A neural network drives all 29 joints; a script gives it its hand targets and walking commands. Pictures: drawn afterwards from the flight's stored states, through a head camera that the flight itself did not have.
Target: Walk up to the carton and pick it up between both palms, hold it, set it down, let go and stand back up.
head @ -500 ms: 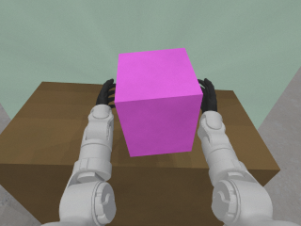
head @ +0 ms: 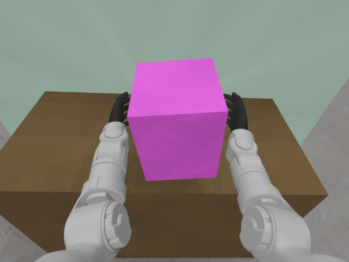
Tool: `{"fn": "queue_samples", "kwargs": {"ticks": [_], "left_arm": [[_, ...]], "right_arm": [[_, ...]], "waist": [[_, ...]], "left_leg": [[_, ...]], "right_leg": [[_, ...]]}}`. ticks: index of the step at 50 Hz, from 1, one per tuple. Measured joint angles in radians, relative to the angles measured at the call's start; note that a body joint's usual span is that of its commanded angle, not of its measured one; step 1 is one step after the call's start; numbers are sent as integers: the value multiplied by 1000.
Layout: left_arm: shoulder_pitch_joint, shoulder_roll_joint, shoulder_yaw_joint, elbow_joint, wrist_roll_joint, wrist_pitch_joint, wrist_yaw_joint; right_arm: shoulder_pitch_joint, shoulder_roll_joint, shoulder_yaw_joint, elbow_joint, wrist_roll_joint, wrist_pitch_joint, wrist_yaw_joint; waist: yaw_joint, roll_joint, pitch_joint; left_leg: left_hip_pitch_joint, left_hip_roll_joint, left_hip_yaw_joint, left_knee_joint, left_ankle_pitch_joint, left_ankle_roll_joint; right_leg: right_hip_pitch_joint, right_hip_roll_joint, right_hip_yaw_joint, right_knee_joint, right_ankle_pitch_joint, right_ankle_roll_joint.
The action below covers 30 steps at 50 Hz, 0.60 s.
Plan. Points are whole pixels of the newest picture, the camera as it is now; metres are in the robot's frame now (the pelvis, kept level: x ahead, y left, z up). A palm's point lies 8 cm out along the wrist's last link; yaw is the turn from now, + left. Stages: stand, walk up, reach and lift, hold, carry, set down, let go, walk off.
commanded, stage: set down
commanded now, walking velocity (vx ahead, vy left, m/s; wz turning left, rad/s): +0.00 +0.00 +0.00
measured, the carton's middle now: (177, 121) +0.46 +0.01 +0.09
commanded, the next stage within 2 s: none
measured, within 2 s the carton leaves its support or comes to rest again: rests again in 1.12 s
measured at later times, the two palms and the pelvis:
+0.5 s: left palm (121, 122) +0.42 +0.15 +0.11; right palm (237, 128) +0.41 -0.13 +0.12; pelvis +0.01 +0.01 +0.00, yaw -1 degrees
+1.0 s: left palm (126, 125) +0.44 +0.15 +0.09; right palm (235, 133) +0.42 -0.14 +0.09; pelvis +0.02 +0.01 +0.00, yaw -1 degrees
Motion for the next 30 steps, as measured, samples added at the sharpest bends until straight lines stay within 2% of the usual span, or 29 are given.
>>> {"fn": "queue_samples", "kwargs": {"ticks": [13,30], "left_arm": [[-14,-4,-14,52,-8,-40,27],[-39,-5,37,109,9,-78,18]], "right_arm": [[1,-11,-49,27,-37,-12,21],[-1,11,-130,1,-120,10,57]], "waist": [[0,6,-34],[4,13,-48]], "left_leg": [[-48,-1,4,29,-21,4],[-92,-3,12,24,-17,8]], "right_leg": [[-36,-2,3,1,-5,6],[-91,-4,11,12,-6,8]]}}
